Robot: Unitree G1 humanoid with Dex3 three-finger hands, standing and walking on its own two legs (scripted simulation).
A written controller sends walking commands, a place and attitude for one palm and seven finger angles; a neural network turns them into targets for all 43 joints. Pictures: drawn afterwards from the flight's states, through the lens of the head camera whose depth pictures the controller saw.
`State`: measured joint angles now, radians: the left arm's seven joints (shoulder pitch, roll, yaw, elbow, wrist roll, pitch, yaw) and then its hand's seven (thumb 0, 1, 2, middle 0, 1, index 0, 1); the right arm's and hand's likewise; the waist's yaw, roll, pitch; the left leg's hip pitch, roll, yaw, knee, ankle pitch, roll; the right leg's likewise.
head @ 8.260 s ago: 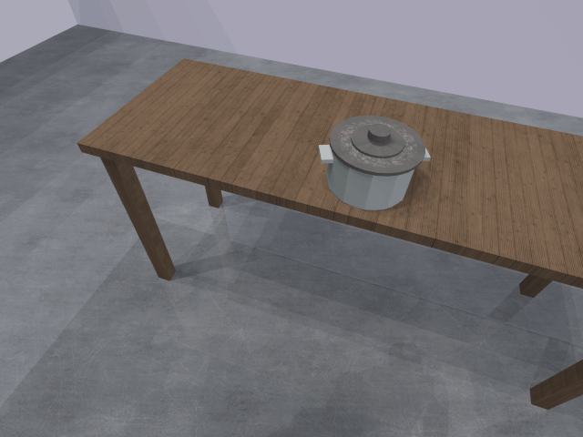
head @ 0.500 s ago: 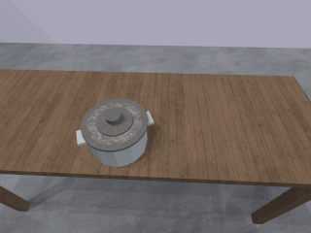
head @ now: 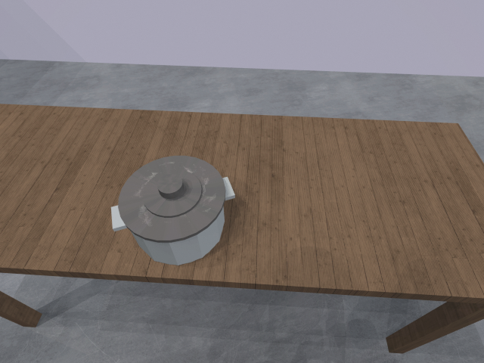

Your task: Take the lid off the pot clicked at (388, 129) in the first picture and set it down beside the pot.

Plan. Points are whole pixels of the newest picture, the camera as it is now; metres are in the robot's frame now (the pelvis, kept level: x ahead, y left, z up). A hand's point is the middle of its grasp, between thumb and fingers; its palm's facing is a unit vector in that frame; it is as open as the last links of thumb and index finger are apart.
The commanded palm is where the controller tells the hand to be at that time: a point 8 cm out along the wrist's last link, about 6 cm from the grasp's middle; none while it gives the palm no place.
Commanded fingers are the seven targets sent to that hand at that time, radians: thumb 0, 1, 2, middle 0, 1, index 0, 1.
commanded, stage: look again from close up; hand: left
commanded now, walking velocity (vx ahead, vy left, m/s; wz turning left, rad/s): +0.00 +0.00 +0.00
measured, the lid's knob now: (170, 186) +0.41 +0.16 +0.04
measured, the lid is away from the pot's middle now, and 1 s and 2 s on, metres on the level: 0.00 0.00 0.00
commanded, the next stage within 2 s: shuffle to correct the standing spot in 0.04 s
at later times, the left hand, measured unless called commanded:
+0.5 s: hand out of the picture -0.01 +0.20 -0.18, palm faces +0.02 -0.97 -0.25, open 7.4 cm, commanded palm none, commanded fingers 0.00 0.90 0.90 -0.20 -0.30 -0.20 -0.30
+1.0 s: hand out of the picture -0.12 +0.18 -0.18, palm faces -0.01 -0.99 -0.13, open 7.4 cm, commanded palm none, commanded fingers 0.00 0.90 0.90 -0.20 -0.30 -0.20 -0.30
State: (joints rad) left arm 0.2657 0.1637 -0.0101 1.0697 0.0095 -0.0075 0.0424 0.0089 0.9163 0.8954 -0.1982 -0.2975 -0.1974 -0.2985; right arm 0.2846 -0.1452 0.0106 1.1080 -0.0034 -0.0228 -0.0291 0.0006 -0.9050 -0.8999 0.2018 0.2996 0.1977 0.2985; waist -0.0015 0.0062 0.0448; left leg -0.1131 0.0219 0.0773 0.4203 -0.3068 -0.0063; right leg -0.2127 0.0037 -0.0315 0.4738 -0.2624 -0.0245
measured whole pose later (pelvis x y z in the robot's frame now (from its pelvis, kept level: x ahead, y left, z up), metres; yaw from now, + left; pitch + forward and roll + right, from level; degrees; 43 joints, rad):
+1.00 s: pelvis -0.07 +0.03 -0.01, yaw -1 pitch +0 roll -1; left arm 0.39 0.11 -0.03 1.09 0.02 0.00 0.04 0.01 0.90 0.90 -0.20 -0.30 -0.20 -0.30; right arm 0.31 -0.13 0.00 1.08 0.00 -0.01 -0.02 0.01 -0.92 -0.90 0.20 0.30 0.20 0.30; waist 0.00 -0.02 0.05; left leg -0.27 0.02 0.10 0.54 -0.27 0.04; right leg -0.16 0.01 -0.03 0.49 -0.33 -0.01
